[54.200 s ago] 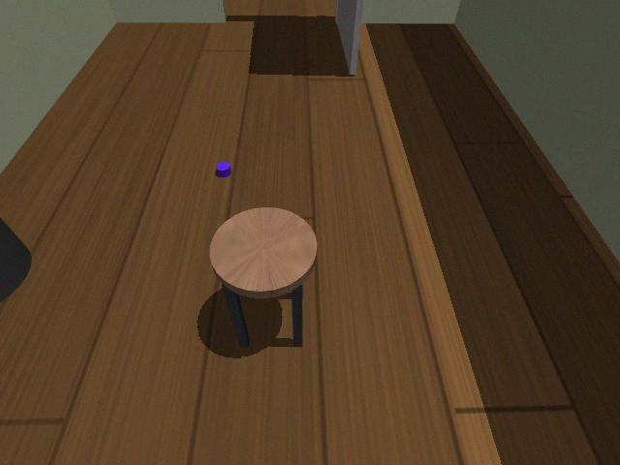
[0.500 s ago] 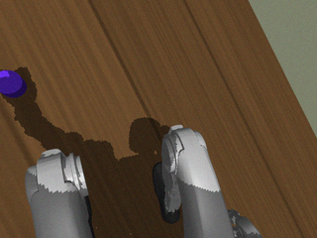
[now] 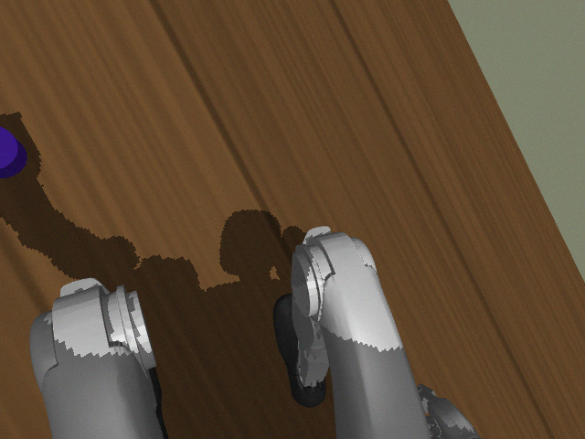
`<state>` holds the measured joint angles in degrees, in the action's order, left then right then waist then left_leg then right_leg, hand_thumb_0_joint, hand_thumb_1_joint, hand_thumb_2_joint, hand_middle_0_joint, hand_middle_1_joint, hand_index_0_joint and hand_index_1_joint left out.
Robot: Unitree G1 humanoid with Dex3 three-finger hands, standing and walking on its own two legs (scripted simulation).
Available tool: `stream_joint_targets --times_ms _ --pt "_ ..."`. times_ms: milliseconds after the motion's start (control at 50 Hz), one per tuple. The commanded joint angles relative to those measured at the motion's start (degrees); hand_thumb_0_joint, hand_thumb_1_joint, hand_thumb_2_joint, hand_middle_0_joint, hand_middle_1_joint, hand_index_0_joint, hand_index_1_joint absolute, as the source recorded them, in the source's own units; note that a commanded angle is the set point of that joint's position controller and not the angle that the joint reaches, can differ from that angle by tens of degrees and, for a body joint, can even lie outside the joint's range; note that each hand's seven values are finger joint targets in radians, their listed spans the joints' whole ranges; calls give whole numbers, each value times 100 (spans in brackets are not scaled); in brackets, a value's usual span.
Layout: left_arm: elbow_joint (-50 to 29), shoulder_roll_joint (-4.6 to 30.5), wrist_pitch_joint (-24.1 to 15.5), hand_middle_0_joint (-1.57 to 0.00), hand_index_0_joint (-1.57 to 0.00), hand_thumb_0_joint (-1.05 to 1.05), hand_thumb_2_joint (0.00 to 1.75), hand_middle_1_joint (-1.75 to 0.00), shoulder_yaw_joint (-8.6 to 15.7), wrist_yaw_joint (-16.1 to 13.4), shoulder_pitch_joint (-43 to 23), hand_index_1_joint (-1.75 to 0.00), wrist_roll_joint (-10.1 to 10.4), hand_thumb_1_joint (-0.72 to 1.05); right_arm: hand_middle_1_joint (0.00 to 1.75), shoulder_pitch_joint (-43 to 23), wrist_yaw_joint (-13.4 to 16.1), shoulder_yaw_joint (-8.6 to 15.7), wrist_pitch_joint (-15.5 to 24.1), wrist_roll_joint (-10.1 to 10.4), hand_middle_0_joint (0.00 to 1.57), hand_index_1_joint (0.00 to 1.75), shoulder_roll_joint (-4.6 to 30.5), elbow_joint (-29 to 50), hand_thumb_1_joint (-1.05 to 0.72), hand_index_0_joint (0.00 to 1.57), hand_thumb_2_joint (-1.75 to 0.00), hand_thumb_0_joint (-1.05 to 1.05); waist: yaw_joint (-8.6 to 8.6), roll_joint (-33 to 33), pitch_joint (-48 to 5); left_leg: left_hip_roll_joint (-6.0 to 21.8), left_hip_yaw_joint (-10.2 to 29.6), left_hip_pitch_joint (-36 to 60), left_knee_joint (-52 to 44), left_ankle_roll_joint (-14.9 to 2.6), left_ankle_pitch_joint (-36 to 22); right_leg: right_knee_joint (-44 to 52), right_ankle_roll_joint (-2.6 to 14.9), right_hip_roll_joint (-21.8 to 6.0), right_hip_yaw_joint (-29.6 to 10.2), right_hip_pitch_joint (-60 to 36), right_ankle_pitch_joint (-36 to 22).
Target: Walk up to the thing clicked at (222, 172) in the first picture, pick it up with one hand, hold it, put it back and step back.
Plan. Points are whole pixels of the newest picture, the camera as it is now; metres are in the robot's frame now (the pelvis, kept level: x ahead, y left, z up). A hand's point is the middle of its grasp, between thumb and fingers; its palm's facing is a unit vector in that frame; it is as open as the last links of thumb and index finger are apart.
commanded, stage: rise first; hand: left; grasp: from above
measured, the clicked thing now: out of the picture +0.51 +0.32 -0.29
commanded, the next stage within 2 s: none
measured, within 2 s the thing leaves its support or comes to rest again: neither
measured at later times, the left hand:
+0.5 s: hand out of the picture +0.46 +0.36 -0.18, palm faces -0.43 -0.12 -0.89, open 14.2 cm
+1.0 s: hand out of the picture +0.46 +0.36 -0.18, palm faces -0.45 -0.11 -0.89, open 14.1 cm
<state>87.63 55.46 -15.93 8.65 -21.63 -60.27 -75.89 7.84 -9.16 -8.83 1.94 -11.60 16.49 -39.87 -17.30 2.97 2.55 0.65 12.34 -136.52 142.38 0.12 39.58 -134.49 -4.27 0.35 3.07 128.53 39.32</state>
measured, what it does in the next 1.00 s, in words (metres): stands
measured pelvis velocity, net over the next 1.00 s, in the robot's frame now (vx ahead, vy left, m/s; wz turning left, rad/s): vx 0.00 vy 0.00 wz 0.00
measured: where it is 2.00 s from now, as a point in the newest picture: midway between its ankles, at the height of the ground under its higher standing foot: (229, 396)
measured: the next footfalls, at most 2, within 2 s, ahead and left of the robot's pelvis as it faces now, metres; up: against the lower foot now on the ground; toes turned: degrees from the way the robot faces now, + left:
none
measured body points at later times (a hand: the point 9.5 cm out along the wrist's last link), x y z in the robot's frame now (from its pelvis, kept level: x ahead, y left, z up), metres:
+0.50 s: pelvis +0.00 +0.00 +0.00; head +0.25 +0.11 +0.36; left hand +0.48 +0.36 -0.13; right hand +0.06 -0.27 -0.08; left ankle +0.07 +0.13 -0.28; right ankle +0.11 -0.15 -0.28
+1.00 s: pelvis +0.00 +0.00 +0.00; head +0.25 +0.11 +0.36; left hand +0.48 +0.36 -0.12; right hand +0.05 -0.27 -0.08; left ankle +0.07 +0.13 -0.28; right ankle +0.11 -0.15 -0.28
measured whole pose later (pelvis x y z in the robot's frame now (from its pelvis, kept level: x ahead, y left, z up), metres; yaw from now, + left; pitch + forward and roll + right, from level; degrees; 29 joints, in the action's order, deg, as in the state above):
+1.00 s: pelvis +0.00 +0.00 +0.00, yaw +0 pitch +32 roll -13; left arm 85.5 54.8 -16.1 7.7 -19.2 -59.8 -75.6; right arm 9.0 -9.5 -8.9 1.3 -10.7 16.7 -38.8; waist -17.1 2.4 1.6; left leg 0.3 12.3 -136.4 141.8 0.1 38.9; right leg -133.9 -4.1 0.2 3.2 128.3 38.9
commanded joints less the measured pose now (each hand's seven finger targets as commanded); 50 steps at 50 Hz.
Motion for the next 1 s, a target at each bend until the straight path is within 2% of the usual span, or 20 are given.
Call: stream_joint_targets --times_ms 0,40,120,180,200,280,300,360,380,420,480,500,580,700,720,740,780,840,920,980 --pt "-954 1547 10 -7 -6 0 103 -102 140 -245 -1728 -102 107 -58 30 1240 58 494 -44 18 20 30 1685 -25 -90 20 -90 0 -77 -2664 -4036 33 -697 3600 -1529 -52 -1387 1078 563 194 838 -1611 -1557" --pt "-905 1529 45 -6 -6 0 103 -102 136 -214 -1619 -103 108 -58 30 1207 54 524 -53 40 20 30 1674 -22 -90 20 -90 0 -19 -2751 -3983 34 -698 3566 -1555 -46 -1328 1054 582 198 845 -1502 -1502" --pt "-796 1383 62 -7 -6 0 103 -101 23 -156 -1645 -102 110 -58 30 1201 49 501 -75 14 20 30 1679 -1 -90 20 -90 0 -145 -2633 -3791 38 -685 3447 -1525 -59 -1266 1085 568 200 846 -1485 -1477" --pt "-742 1413 49 -7 -6 0 103 -101 68 -144 -1546 -102 142 -58 30 1208 49 495 -78 27 20 30 1678 -1 -90 20 -90 0 -61 -2561 -3729 13 -689 3361 -1584 -56 -1151 1097 566 189 837 -1497 -1390" --pt "-759 1354 45 -7 -6 0 104 -101 46 -130 -1539 -102 123 -58 30 1252 33 499 -68 12 20 30 1679 8 -90 20 -90 0 -124 -2599 -3689 24 -669 3442 -1590 -52 -1206 1095 549 179 854 -1497 -1429" --pt "-1036 1458 -24 -7 -5 0 104 -101 63 -154 -1816 -102 136 -58 30 1232 27 486 -73 36 20 30 1699 42 -90 20 -90 0 -112 -2771 -3903 33 -624 3597 -1613 -29 -1290 1054 565 177 869 -1494 -1488" --pt "-905 1427 -14 -7 -5 0 105 -101 67 -155 -1673 -102 88 -59 30 1247 23 489 -73 33 20 30 1684 30 -90 20 -90 0 -113 -2657 -3933 26 -649 3583 -1573 -38 -1303 1074 563 194 860 -1543 -1511" --pt "-894 1402 -6 -6 -5 0 104 -101 52 -177 -1794 -103 96 -59 30 1252 6 492 -52 40 20 30 1671 31 -90 20 -90 0 -151 -2679 -3775 18 -687 3462 -1553 -49 -1205 1089 570 192 833 -1464 -1444" --pt "-1093 1561 -28 -6 -5 0 104 -101 155 -218 -1923 -103 71 -59 30 1276 15 475 -62 4 20 30 1708 31 -90 20 -90 0 -141 -2725 -3980 22 -680 3541 -1569 -49 -1270 1098 551 188 852 -1600 -1508" --pt "-710 1400 23 -7 -6 0 104 -101 53 -201 -1686 -103 49 -59 30 1263 9 491 -42 39 20 30 1658 48 -90 20 -90 0 -157 -2503 -3718 15 -708 3337 -1536 -77 -1133 1132 564 200 836 -1489 -1398" --pt "-859 1523 42 -7 -6 0 104 -101 114 -194 -1729 -102 63 -58 30 1239 24 478 -40 37 20 30 1669 45 -90 20 -90 0 -65 -2737 -3840 5 -721 3412 -1609 -55 -1138 1105 569 183 824 -1511 -1393" --pt "-806 1396 68 -7 -5 0 105 -101 57 -172 -1652 -103 71 -59 30 1238 26 499 -43 44 20 30 1662 48 -90 20 -90 0 -67 -2653 -3877 15 -687 3472 -1626 -49 -1147 1102 576 192 840 -1472 -1391" --pt "-808 1344 118 -7 -6 0 104 -101 -3 -93 -1625 -103 123 -58 30 1280 27 508 -50 67 20 30 1646 47 -90 20 -90 0 -111 -2503 -3812 1 -738 3287 -1560 -81 -1159 1169 559 194 808 -1588 -1424" --pt "-893 1454 94 -8 -7 0 102 -101 4 21 -1747 -102 156 -57 30 1271 31 466 -74 87 20 30 1657 76 -90 20 -90 0 -124 -2454 -3877 10 -720 3268 -1527 -95 -1183 1171 555 201 797 -1651 -1449" --pt "-981 1580 71 -9 -8 0 102 -100 87 14 -1786 -101 160 -56 30 1290 34 466 -85 78 20 30 1683 80 -90 20 -90 0 -113 -2500 -3942 -1 -720 3285 -1548 -90 -1206 1168 550 191 800 -1679 -1454" --pt "-887 1538 68 -9 -8 0 101 -101 62 19 -1705 -101 184 -55 30 1270 48 459 -86 103 20 30 1680 81 -90 20 -90 0 -51 -2535 -3825 -5 -710 3289 -1591 -72 -1135 1144 574 179 797 -1573 -1376" --pt "-980 1484 36 -9 -8 0 102 -99 88 20 -1678 -100 168 -56 30 1277 50 491 -105 73 20 30 1684 100 -90 20 -90 0 -64 -2586 -3922 -2 -689 3413 -1631 -57 -1130 1153 560 182 828 -1562 -1364" --pt "-998 1314 12 -9 -8 0 102 -100 -40 65 -1612 -101 152 -56 30 1242 41 495 -104 100 20 30 1656 98 -90 20 -90 0 -83 -2656 -3880 17 -652 3543 -1636 -38 -1209 1105 581 184 837 -1436 -1396" --pt "-1156 1525 -22 -11 -10 0 100 -97 90 -14 -1835 -98 123 -54 30 1296 34 492 -101 89 20 30 1670 82 -90 20 -90 0 -82 -2663 -3983 6 -716 3447 -1558 -60 -1240 1130 566 184 823 -1595 -1467" --pt "-1079 1457 -11 -11 -10 0 101 -97 65 -38 -1750 -99 112 -54 30 1298 34 499 -100 123 20 30 1649 78 -90 20 -90 0 -50 -2657 -3945 -8 -712 3421 -1613 -55 -1169 1123 584 190 813 -1520 -1394"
